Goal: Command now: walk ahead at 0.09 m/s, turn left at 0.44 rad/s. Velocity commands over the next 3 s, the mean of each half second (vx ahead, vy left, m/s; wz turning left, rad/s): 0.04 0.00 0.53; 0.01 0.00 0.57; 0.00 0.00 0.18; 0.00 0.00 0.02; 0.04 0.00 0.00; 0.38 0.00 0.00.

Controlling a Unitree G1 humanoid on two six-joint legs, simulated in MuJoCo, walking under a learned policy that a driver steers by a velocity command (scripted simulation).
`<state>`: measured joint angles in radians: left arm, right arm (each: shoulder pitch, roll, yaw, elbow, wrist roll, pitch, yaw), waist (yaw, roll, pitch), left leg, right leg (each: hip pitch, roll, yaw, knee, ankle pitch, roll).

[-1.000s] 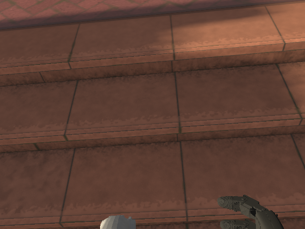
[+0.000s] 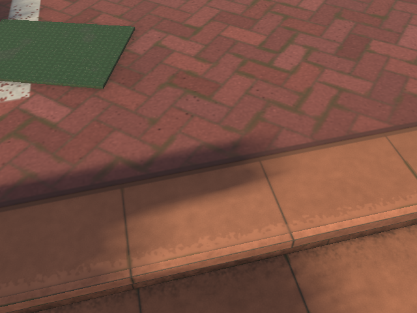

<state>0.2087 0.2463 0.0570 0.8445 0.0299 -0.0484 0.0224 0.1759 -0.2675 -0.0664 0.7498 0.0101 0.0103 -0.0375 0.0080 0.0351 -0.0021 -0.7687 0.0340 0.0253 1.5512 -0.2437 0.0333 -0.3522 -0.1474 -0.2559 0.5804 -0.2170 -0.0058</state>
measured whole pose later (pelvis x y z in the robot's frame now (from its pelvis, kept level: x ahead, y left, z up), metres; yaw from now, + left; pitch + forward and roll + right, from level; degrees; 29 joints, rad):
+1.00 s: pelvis +0.14 -0.03 -0.01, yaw +36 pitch +3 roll +0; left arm 0.23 0.21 0.04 0.62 0.04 0.03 0.04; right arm 0.14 -0.29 -0.07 0.54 0.01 0.06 -0.02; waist 0.03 0.06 -0.06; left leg -0.60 -0.13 -0.23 1.33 -0.60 -0.12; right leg -0.30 -0.01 -0.02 0.69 -0.46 -0.01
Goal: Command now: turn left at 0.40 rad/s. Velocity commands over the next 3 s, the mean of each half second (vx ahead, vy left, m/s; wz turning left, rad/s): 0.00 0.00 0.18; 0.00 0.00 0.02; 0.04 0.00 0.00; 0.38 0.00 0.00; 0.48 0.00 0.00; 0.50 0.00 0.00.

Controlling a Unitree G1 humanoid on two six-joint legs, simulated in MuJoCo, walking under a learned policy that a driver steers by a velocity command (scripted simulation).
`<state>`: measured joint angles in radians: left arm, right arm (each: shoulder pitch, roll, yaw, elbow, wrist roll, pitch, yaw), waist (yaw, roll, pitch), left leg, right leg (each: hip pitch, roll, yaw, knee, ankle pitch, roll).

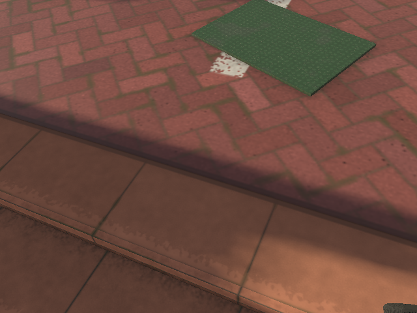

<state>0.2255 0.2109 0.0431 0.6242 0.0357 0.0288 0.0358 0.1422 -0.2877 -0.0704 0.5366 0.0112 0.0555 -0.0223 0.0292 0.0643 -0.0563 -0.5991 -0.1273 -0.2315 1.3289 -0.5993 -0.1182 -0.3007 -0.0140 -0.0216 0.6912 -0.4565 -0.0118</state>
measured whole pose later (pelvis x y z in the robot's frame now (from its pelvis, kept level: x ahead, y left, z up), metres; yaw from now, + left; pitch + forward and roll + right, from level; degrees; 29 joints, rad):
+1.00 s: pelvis -0.02 +0.03 +0.03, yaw +2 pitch +0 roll +0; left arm 0.34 0.18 0.04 1.02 0.01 0.02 0.05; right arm 0.26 -0.18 -0.02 0.86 -0.02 0.03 -0.02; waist 0.02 0.00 0.01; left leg -0.20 -0.02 0.02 0.42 -0.23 0.03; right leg -0.14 -0.07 -0.05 0.41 -0.27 0.04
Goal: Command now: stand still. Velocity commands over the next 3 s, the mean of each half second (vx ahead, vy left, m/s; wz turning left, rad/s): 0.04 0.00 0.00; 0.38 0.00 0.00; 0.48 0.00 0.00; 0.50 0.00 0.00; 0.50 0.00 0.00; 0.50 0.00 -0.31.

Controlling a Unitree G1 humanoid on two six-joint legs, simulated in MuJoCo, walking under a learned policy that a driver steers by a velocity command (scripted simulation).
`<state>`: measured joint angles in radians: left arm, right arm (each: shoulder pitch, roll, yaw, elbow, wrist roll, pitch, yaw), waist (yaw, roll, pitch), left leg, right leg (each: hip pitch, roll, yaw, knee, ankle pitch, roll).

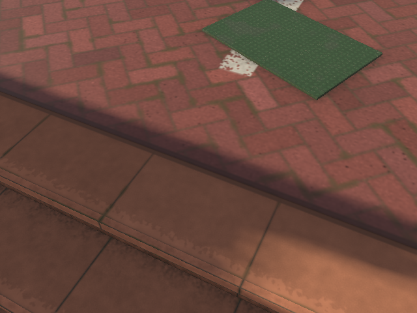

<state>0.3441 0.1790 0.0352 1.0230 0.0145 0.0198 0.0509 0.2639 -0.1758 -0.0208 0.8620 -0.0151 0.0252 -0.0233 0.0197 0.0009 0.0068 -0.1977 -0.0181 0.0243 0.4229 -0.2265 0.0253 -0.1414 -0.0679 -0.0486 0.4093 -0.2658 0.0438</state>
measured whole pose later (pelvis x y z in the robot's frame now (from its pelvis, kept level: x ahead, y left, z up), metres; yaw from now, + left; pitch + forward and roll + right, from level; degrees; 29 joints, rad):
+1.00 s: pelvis +0.15 +0.03 +0.01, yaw +0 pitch +4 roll -2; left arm 0.02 0.05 -0.13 0.70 -0.01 -0.07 -0.03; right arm 0.59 -0.05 0.06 1.14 0.01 -0.05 -0.01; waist -0.04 0.00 -0.05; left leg 0.03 0.04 0.09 0.19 -0.28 0.01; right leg -1.21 -0.05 -0.08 1.68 -0.17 -0.09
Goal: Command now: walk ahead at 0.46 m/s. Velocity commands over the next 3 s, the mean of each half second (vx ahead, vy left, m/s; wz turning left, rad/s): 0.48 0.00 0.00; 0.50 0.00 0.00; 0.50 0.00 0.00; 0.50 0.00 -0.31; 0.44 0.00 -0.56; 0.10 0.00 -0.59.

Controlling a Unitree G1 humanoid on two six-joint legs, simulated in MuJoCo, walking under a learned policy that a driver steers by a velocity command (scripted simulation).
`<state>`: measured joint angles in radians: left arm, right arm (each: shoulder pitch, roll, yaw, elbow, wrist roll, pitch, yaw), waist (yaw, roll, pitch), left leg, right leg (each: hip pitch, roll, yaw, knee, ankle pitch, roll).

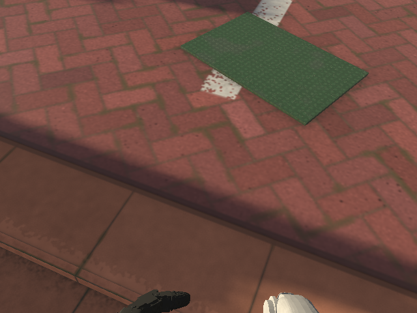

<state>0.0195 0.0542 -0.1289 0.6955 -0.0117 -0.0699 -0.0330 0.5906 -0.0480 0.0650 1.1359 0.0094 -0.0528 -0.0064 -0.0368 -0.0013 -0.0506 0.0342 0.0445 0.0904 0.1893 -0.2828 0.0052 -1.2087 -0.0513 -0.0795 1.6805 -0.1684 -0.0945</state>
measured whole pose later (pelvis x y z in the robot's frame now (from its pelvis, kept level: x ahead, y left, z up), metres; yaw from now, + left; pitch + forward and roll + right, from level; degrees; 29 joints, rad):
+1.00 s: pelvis +0.54 +0.03 +0.25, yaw +0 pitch +3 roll +1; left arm 0.07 0.20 -0.02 0.75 0.00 -0.07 -0.03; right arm 0.46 -0.13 0.03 1.04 -0.01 -0.12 0.02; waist -0.04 -0.05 -0.09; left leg -0.17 -0.03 0.16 0.34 -0.23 0.07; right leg -0.88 -0.09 0.09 1.20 0.08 -0.09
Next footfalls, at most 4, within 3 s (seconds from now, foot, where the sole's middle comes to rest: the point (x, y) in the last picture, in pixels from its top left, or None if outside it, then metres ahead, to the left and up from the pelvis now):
0.08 right None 0.20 -0.09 -0.66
0.66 left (164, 268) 0.55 0.11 -0.53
1.28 right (239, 174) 0.88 -0.12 -0.53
1.82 left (173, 111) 1.18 0.10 -0.53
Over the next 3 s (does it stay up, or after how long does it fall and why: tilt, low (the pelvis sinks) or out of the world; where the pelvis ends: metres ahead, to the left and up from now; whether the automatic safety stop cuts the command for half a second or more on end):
stays up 1.41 -0.15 0.26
